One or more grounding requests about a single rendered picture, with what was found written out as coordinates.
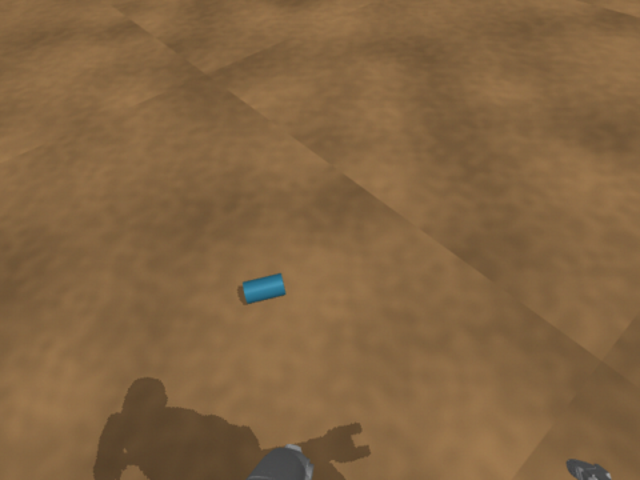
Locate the right robot hand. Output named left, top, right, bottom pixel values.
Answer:
left=566, top=459, right=611, bottom=480

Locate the can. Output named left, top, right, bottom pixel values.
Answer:
left=243, top=273, right=286, bottom=304

